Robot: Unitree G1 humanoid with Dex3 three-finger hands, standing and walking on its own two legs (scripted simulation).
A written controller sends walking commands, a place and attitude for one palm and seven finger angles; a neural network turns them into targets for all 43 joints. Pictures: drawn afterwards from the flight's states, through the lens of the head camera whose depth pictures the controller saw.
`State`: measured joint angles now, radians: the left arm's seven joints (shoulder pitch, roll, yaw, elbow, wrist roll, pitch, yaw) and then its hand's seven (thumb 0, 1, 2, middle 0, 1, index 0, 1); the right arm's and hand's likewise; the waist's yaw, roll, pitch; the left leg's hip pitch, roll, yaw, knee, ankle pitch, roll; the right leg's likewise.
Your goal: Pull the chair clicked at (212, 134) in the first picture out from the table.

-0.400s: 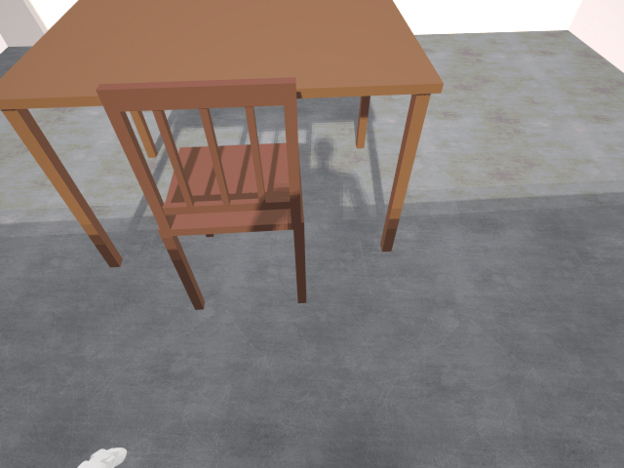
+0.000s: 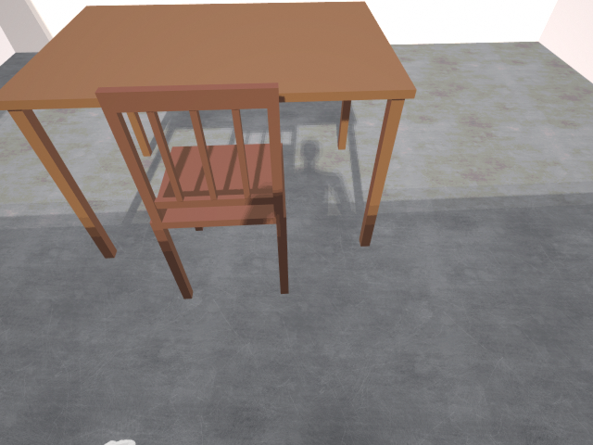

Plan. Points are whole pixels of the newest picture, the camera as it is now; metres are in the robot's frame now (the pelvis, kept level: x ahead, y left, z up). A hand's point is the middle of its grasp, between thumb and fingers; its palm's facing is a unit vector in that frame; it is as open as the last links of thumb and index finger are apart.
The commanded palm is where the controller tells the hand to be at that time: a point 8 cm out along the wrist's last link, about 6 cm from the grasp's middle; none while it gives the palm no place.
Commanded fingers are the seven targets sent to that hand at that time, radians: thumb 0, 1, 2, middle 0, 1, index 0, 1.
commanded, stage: stand and wait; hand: left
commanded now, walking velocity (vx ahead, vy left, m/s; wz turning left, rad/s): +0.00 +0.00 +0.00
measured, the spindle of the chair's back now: (204, 157) +0.79 +0.29 -0.10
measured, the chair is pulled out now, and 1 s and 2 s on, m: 0.00 0.00 0.00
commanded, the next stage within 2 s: look at it before walking up in 0.42 s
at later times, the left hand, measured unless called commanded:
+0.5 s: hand out of the picture +0.07 +0.24 -0.15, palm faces -0.03 -0.94 -0.34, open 7.4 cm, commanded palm none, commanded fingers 0.00 0.90 0.90 -0.20 -0.30 -0.20 -0.30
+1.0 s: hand out of the picture +0.06 +0.25 -0.15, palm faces -0.02 -0.94 -0.34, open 7.4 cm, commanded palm none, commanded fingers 0.00 0.90 0.90 -0.20 -0.30 -0.20 -0.30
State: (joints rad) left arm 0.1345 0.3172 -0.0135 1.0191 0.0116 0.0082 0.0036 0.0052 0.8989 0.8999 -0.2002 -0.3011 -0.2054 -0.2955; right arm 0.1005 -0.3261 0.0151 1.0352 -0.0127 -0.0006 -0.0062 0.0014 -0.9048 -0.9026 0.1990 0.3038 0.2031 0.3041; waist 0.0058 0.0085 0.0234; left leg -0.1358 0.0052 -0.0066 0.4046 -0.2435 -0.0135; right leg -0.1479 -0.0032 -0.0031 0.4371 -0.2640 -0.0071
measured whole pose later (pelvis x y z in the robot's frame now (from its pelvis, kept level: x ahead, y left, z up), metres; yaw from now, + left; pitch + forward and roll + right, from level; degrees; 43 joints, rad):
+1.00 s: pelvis -0.01 +0.00 +0.00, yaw +0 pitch -2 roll +0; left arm 0.14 0.33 0.00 1.09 0.01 0.00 0.00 0.01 0.90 0.90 -0.20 -0.30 -0.20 -0.30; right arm 0.13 -0.33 0.01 1.11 -0.01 -0.01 -0.01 0.00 -0.91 -0.90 0.20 0.30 0.20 0.30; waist 0.00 0.00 0.03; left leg -0.12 0.01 0.00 0.34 -0.20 -0.02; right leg -0.13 0.00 0.00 0.36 -0.21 -0.01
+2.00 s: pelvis +0.12 +0.05 +0.00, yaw +5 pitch -1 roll +0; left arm 0.20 0.18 0.05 1.08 0.02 0.01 -0.01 0.02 0.94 0.90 -0.19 -0.30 -0.20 -0.29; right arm 0.52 -0.06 -0.01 1.20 -0.02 -0.07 -0.04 0.00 -0.91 -0.90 0.20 0.30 0.20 0.30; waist -0.05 -0.02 0.06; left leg 0.05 -0.02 0.09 0.28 -0.32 0.04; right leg -0.55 -0.10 -0.10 0.78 -0.21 0.01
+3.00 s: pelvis +0.32 -0.01 -0.01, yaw +6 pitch -2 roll +2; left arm 0.24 0.17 0.03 1.05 0.03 0.02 0.04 0.00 0.91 0.90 -0.19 -0.30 -0.20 -0.29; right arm 0.18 -0.20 -0.06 1.07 -0.01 0.06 -0.02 0.00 -0.91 -0.90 0.20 0.30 0.20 0.30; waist 0.01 0.04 0.05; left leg -0.33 0.05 0.05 0.68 -0.40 -0.02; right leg -0.25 -0.04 -0.05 0.58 -0.30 -0.02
